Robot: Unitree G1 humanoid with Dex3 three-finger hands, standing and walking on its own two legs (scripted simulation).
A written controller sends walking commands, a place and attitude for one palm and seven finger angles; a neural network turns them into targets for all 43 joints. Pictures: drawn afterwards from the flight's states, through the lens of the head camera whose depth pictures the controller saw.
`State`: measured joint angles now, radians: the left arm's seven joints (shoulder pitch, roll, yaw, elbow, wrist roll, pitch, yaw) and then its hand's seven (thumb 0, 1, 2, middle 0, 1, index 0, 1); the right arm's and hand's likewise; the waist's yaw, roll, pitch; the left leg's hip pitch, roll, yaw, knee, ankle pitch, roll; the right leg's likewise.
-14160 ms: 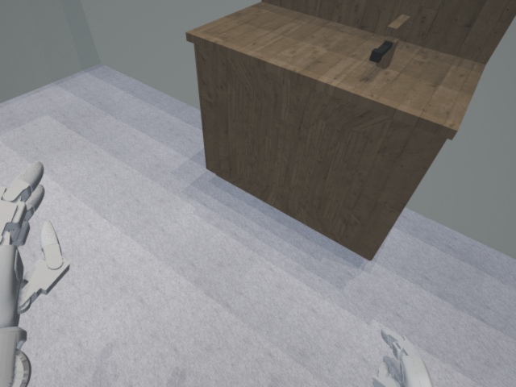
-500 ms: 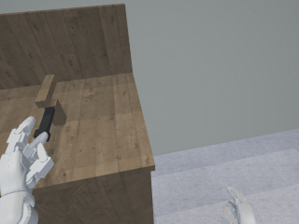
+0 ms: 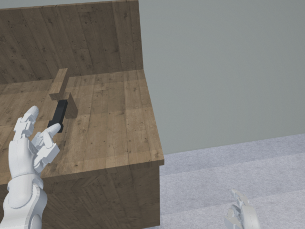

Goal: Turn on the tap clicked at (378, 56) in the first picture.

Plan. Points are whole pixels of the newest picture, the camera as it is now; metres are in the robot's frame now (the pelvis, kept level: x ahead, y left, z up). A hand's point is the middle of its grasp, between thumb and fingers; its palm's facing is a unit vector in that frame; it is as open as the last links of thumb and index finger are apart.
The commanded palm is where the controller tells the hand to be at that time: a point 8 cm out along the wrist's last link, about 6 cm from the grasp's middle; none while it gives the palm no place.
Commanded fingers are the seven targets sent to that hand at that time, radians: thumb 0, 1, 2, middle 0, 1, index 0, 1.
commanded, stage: reach beside the lever's end, fingers flat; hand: left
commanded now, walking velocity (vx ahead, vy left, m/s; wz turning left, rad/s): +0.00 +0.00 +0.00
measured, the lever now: (55, 126) +0.32 +0.32 +0.11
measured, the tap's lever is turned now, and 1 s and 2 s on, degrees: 0 0 0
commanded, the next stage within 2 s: bring the hand home and regain balance in 1.14 s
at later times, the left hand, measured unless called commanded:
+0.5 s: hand (44, 140) +0.24 +0.29 +0.15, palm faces +0.51 -0.86 -0.02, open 7.7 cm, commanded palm +0.25 +0.34 +0.11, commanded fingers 0.00 0.90 0.90 -0.16 -0.18 -0.16 -0.18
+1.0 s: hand (40, 138) +0.24 +0.30 +0.15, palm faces +0.45 -0.89 -0.04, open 7.8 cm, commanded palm +0.27 +0.37 +0.09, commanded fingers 0.00 0.90 0.90 -0.15 -0.15 -0.15 -0.15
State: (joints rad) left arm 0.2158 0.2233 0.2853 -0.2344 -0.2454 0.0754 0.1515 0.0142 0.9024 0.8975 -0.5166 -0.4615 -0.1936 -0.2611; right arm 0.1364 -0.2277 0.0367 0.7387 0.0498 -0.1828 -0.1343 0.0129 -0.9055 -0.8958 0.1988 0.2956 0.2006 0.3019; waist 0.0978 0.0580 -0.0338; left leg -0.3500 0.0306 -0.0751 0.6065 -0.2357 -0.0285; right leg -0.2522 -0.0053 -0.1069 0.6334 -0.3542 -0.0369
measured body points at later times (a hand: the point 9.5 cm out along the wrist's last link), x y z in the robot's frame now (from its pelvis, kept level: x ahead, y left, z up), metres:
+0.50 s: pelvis -0.02 -0.01 -0.01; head -0.05 -0.04 +0.44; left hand +0.21 +0.33 +0.16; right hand +0.19 -0.24 -0.09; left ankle +0.06 +0.15 -0.72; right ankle +0.00 -0.09 -0.72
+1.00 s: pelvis -0.07 -0.02 -0.03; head -0.12 -0.04 +0.42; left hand +0.21 +0.35 +0.16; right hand +0.13 -0.26 -0.11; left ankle +0.05 +0.16 -0.72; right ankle -0.01 -0.09 -0.72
